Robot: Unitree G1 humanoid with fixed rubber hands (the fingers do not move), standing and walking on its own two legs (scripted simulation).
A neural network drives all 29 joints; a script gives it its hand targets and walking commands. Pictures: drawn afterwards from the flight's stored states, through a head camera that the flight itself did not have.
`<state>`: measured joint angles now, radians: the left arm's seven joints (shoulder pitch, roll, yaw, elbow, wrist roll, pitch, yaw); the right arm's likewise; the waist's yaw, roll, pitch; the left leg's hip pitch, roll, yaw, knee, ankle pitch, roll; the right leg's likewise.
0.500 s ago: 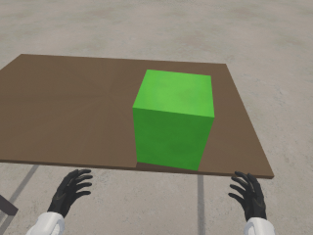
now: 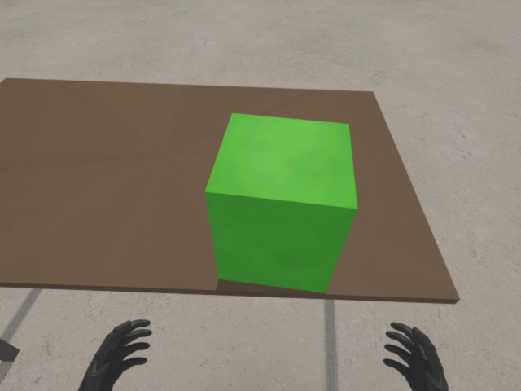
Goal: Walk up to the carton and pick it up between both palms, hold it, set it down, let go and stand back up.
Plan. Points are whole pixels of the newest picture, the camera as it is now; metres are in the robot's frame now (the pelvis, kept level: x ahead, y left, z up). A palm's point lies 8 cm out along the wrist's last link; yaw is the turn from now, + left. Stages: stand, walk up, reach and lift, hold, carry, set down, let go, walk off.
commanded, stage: set down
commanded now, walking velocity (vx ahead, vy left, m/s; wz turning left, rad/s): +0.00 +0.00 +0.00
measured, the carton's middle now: (280, 205) +0.44 +0.01 +0.03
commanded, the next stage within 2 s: let go in 1.36 s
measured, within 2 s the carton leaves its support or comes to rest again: neither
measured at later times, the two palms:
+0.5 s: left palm out of the picture +0.12 +0.24 -0.03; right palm out of the picture +0.13 -0.20 -0.03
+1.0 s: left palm out of the picture +0.13 +0.24 -0.06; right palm out of the picture +0.14 -0.22 -0.07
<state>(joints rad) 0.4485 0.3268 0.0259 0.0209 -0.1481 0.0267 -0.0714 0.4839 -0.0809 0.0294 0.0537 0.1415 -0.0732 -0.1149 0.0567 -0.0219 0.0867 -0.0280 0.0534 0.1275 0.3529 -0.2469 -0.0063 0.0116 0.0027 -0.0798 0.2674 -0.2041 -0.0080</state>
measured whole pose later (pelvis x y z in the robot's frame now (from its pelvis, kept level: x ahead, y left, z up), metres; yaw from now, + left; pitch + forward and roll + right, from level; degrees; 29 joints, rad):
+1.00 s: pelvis -0.01 -0.01 +0.00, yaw +0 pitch -4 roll +0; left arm 0.29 0.27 0.02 0.40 -0.06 0.07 -0.03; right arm 0.28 -0.15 -0.01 0.51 0.01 -0.15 -0.03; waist 0.02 0.01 0.07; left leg -0.05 0.05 0.12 0.35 -0.23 -0.01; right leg -0.04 0.00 -0.08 0.33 -0.22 -0.01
